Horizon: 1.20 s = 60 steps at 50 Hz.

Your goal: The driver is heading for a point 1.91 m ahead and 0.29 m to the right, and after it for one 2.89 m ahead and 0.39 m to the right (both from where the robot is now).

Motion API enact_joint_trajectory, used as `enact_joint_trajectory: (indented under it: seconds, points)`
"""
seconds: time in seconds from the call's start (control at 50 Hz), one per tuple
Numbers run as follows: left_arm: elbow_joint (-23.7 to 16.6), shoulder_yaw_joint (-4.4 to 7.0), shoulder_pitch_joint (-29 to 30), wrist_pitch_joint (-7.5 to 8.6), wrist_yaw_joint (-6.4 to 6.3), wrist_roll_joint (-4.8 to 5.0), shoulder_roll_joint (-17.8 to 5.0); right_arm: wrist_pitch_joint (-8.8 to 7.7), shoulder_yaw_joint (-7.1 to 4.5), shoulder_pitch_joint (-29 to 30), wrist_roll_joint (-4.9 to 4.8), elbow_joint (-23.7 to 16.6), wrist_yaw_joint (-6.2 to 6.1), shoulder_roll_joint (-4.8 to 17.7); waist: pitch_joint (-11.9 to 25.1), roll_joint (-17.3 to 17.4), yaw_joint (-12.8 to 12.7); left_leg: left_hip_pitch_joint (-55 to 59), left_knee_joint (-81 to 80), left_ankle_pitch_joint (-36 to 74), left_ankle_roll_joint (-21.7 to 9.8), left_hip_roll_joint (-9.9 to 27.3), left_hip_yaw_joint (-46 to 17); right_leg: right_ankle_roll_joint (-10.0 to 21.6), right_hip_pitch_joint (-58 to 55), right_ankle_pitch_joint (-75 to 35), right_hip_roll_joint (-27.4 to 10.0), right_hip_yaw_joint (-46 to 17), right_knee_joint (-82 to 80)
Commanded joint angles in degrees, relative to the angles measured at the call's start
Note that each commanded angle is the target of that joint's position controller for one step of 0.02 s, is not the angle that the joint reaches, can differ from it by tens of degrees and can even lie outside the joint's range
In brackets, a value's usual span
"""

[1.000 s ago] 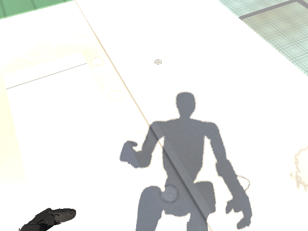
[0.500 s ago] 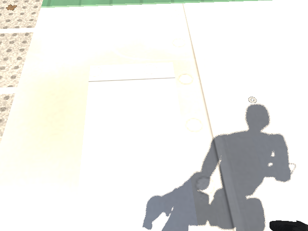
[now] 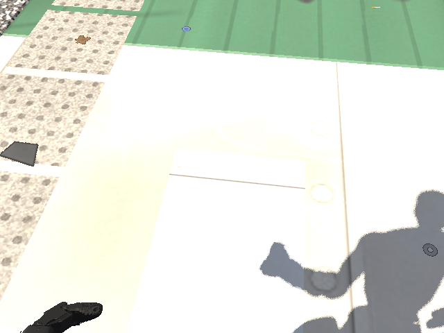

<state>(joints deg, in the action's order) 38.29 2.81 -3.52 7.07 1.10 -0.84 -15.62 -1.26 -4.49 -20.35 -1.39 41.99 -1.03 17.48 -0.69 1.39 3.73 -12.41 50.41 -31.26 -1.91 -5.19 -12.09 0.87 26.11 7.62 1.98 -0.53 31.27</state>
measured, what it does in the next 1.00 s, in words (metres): walks ahead: left foot, then right foot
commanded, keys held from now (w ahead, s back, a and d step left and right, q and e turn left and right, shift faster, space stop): q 0.32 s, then e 0.68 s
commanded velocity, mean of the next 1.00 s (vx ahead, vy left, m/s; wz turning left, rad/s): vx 0.09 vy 0.00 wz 0.05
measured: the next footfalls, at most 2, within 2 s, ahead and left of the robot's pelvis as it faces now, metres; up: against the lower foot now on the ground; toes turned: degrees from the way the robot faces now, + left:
left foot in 0.42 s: +0.20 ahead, +0.15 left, +0.00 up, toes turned +14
right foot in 0.82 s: +0.18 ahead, -0.09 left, +0.00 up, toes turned +0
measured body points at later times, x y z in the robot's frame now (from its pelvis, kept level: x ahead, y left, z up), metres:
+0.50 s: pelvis +0.13 +0.03 +0.01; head +0.17 +0.06 +0.46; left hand +0.17 +0.33 -0.12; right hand +0.39 -0.16 -0.06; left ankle +0.16 +0.14 -0.72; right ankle +0.10 -0.13 -0.69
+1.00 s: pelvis +0.14 -0.01 +0.02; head +0.18 -0.05 +0.47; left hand +0.24 +0.28 -0.08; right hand +0.31 -0.30 -0.10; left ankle +0.14 +0.14 -0.64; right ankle +0.14 -0.09 -0.72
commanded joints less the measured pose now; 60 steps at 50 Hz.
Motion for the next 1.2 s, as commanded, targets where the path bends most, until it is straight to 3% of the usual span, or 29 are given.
enact_joint_trajectory:
  seconds: [0.02, 0.04, 0.06, 0.1, 0.16, 0.26, 0.34, 0.38, 0.4, 0.42, 0.44, 0.46, 0.48, 0.5, 0.54, 0.58, 0.66, 0.74, 0.8, 0.82, 0.84, 0.86, 0.88, 0.9, 0.92, 0.94, 0.98, 1.08, 1.2]
  points:
    - [-2.17, 2.72, -10.83, -0.72, -0.56, 0.17, -7.41, -0.41, -1.7, -0.32, -0.15, -5.82, -0.39, 9.57, 9.31, -8.88, -6.79, -30.47, 25.55, 0.68, 2.95, 4.17, 1.55, 11.57, -34.82, -8.63, -24.34, -29.34, -10.11]
    - [-2.47, 2.15, -8.22, -1.23, -0.57, -0.21, -6.35, 0.3, -1.93, 2.23, 0.39, -6.35, -0.59, 9.23, 6.75, -4.73, -5.79, -28.07, 24.94, 3.1, 3.91, 5.83, 3.43, 10.72, -28.56, -19.35, -21.78, -21.26, -9.83]
    - [-1.92, 1.92, -6.38, -1.66, -0.6, -0.08, -5.57, 0.85, -2.26, 3.4, 0.79, -7.05, -0.6, 8.79, 4.5, -4.65, -4.56, -26.83, 22.69, 4.27, 4.45, 7.23, 4.17, 10.51, -23.83, -26.31, -19.75, -15.93, -9.85]
    - [-0.74, 1.98, -5.12, -1.76, -0.78, -0.31, -5.89, 2.11, -1.8, 2.18, 0.02, -7.24, -0.33, 5.43, 3.19, -8.17, -2.91, -22.42, 18.29, 6.17, 4.93, 8.4, 6.91, 10.16, -17.6, -28.6, -16.75, -8.54, -12.66]
    - [0.72, 3.02, -4.37, -2.34, -1.53, -0.09, -8.71, 3.06, -1.03, 4.91, 0.19, -9.06, -0.22, 3.06, 3.9, -8.53, -3.06, -23.08, 10.66, 10.7, 5.91, 9.09, 8.57, 12.29, -18.28, -31.49, -18.29, -4.37, -15.14]
    - [1.95, 3.44, -2.36, -4.22, -2.3, 1.03, -10.18, 3.08, -0.87, 9.57, 0.53, -10.49, 1.48, 3.08, 5.17, -7.45, -4.27, -16.43, -3.6, 22.59, 4.51, 9.17, 11.45, 10.71, -18.98, -25.86, -17.69, 3.81, -15.47]
    - [3.53, 3.98, -4.35, -4.97, -1.67, 2.43, -11.94, 3.5, -1.41, 13.62, 0.66, -12.88, 2.66, 3.97, 3.73, -7.67, -5.48, -13.22, -12.08, 19.08, 1.98, 7.71, 13.19, 9.36, -21.23, -23.24, -19.08, 4.18, -11.4]
    - [4.4, 3.64, -3.82, -5.19, -1.37, 3.39, -11.74, 3.13, -1.63, 11.41, 0.96, -12.49, 2.58, 3.69, 4.4, -6.52, -3.12, -6.58, -22.2, 22.7, -0.33, 5.36, 14.07, 7.53, -20.89, -23.73, -17.82, 4.33, -5.39]
    - [5.64, 2.89, -6.19, -5.02, -1.08, 3.11, -9.82, 2.75, -2.27, 8.53, 1.38, -11.52, 1.99, 5.68, 6.39, -3.34, -2.09, 2.21, -28.41, 33.24, -2.1, 5.02, 12.67, 4.76, -17.9, -21.44, -14.74, 6.26, 0.69]
    - [4.78, 1.13, -7.25, -4.5, -0.67, 0.49, -5.91, 2.48, -2.93, 4.64, 2.52, -11.59, 0.83, 10.31, 12.62, 5.98, -1.73, 16.25, -26.36, 59.76, -5.69, 16.77, 0.11, 0.5, -8.7, -4.37, -10.76, 9.05, 11.56]
    - [4.84, -1.07, -10.24, -4.5, 0.17, -1.48, -1.39, 2.16, -0.87, 7.15, 4.07, -12.91, -0.02, 8.18, 17.47, 13.98, -4.44, 22.79, -22.62, 79.19, -15.93, 28.97, -11.24, -3.62, 0.58, 33.71, -6.57, 3.75, 23.04]
    - [6.37, -0.04, -11.31, -5.17, 0.61, 0.46, -5.52, 1.84, 0.51, 7.4, 3.3, -11.58, 0.52, 3.78, 20.49, 8.19, -2.91, 19.08, -24.03, 70.8, -20.27, 30.07, -9.34, -5.51, 0.94, 35.07, -7.5, -1.23, 26.22]
    - [5.87, 0.67, -7.83, -5.84, 0.36, 2.21, -7.95, 1.46, 0.23, 8.38, 3.12, -9.76, 1.17, 4.01, 15.85, 6.76, -2.39, 14.47, -26.44, 58.59, -17.55, 25.74, -5.78, -5.78, 1.41, 32.42, -8.21, -1.86, 26.35]
    - [6.12, 0.99, -5.72, -6.49, -0.38, 2.31, -8.32, 1.16, 0.1, 11.59, 3.07, -8.88, 1.25, 4.44, 11.45, 5.27, -2.9, 11.1, -27.94, 51.16, -13.83, 22.4, -2.37, -5.75, 2.28, 29.93, -8.54, -2.19, 24.11]
    - [7.89, 1.3, -7.87, -8.22, -1.63, 1.48, -8.42, 0.78, 0.22, 16.17, 3.16, -8.18, 0.96, 4.82, 7.53, 6.18, -5.04, 1.93, -29.72, 49.81, -11.21, 20.1, 3.76, -7.06, -3.66, 23.66, -7.37, -1.75, 22.72]
    - [8.23, 1.64, -9.64, -8.83, -2.23, 1.65, -8.4, 0.88, -0.64, 17.44, 3.17, -7.54, 0.14, 6.4, 6.8, 6.5, -5.56, 0.18, -30.42, 46.63, -11.3, 19.4, 6.92, -7.35, -5.36, 19.99, -5.94, 0.43, 22.36]
    - [6.53, 1.69, -7.3, -9.63, -2.68, 1.9, -6.76, 1.67, -1.02, 16.86, 2.68, -5.54, -1.2, 5.77, 5.48, 6.32, -3.7, 1.36, -31.85, 37.13, -12.63, 22.02, 7.09, -5.98, -2.98, 18.93, -6.47, 1.27, 21.64]
    - [5.14, 1.85, -6.87, -9.91, -1.86, 1.69, -6.35, 2.26, -1.47, 17.87, 2.29, -4.1, -1.59, 5.94, 5.3, 6.78, -3.73, 2.47, -31.22, 34.67, -12.0, 23.61, 7.89, -4.03, -4.64, 17.72, -6.38, 2.9, 16.47]
    - [6.18, 2.25, -11.73, -9.82, -0.73, 1.45, -6.15, 2.84, -1.84, 20.08, 0.6, -3.16, -1.83, 6.53, 5.84, 6.25, -6.94, 1.07, -25.89, 33.54, -7.99, 22.47, 11.31, -0.83, -11.96, 9.09, -4.32, 5.84, 3.37]
    - [6.59, 2.7, -13.19, -9.71, -0.59, 0.87, -7.28, 3.04, -1.81, 18.37, -0.1, -1.98, -1.83, 5.41, 4.53, 3.12, -7.18, -1.54, -20.72, 26.9, -4.05, 19.71, 14.23, 1.45, -14.8, 3.05, -3.73, 3.74, -3.9]
    - [5.66, 4.08, -13.33, -9.42, -1.38, 0.61, -12.98, 3.2, -1.43, 15.62, 1.22, -1.73, -1.62, 2.94, 3.02, -11.05, -4.9, -11.76, -6.26, 14.12, 2.22, 13.22, 20.78, 6.01, -19.77, -11.53, -13.83, -12.62, -11.02]
    - [4.24, 4.83, -13.1, -8.72, -1.39, -0.52, -18.02, 2.83, -0.94, 22.24, 2.14, -5.39, -1.98, 2.17, 0.55, -20.64, -6.8, -24.94, 4.94, -6.98, 5.55, 3.61, 17.5, 17.08, -19.92, -22.82, -24.85, -29.9, -14.29]
    - [3.56, 4.46, -13.06, -7.3, -1.01, -2.02, -16.62, 2.65, -1.48, 24.47, 1.97, -5.6, -2.16, 3.8, 2.92, -13.95, -8.28, -25.93, 14.23, -8.24, 5.05, 4.21, 10.15, 19.93, -19.27, -19.54, -24.7, -29.8, -15.15]
    - [3.21, 4.07, -10.5, -6.28, -1.08, -1.52, -15.04, 2.66, -1.99, 23.02, 1.19, -4.64, -2.09, 4.81, 2.43, -11.16, -6.33, -26.33, 16.54, -2.95, 4.19, 5.48, 8.13, 16.9, -19.38, -16.66, -21.42, -24.35, -14.28]
    - [2.69, 3.98, -7.46, -6.04, -1.5, -0.02, -13.7, 2.7, -2.45, 21.01, 1.33, -3.04, -2.32, 5.27, 2.1, -7.97, -4.7, -26.77, 15.83, 2.15, 4.2, 6.27, 7.75, 13.43, -19.92, -13.83, -18.1, -20.34, -13.21]
    - [2.25, 3.33, -5.67, -6.14, -1.99, 1.31, -11.61, 2.79, -2.79, 20.17, 1.73, -2.2, -2.63, 6.06, 2.2, -7.8, -4.11, -26.84, 14.75, 5.31, 4.63, 6.75, 7.45, 11.6, -20.43, -14.47, -16.8, -18.6, -12.74]
    - [1.9, 2.69, -6.64, -6.53, -2.69, 1.45, -10.07, 2.47, -2.75, 18.83, 1.66, -1.55, -2.44, 5.04, 4.44, -7.78, -3.75, -23.95, 15.45, 9.47, 5.71, 5.6, 7.79, 11.27, -20.99, -19.34, -14.83, -16.6, -12.01]
    - [1.57, 3.42, -9.18, -7.39, -3.53, 1.63, -11.55, 1.64, -2.07, 19.91, 1.04, -1.49, -2.17, 3.47, 4.9, -8.32, -5.32, -23.34, 2.74, 12.4, 7.29, 4.69, 7.13, 11.51, -25.26, -15.65, -13.57, -18.1, -11.41]
    - [-0.01, 4.06, -6.55, -8.41, -3.02, 1.41, -13.0, 0.49, -1.98, 19.22, 0.69, -1.0, -1.01, 4.53, 3.69, -10.58, -5.8, -14.31, -8.66, 11.13, 7.34, 3.2, 6.73, 12.21, -18.82, -10.55, -12.38, -23.24, -10.62]
Velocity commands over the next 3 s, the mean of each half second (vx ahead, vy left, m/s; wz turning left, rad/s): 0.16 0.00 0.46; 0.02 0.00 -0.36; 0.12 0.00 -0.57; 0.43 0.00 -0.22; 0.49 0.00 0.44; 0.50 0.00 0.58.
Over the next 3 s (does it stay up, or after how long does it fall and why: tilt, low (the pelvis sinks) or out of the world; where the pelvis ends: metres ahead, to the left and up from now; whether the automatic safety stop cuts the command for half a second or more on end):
stays up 0.93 -0.31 0.02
